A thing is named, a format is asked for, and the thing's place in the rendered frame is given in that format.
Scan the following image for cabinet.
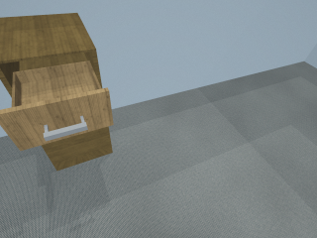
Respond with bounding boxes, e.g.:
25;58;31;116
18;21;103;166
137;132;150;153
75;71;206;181
0;13;113;171

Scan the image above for drawer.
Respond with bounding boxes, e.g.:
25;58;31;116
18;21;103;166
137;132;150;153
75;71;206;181
0;60;114;151

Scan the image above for handle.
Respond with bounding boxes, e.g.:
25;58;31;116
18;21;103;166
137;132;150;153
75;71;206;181
43;115;88;141

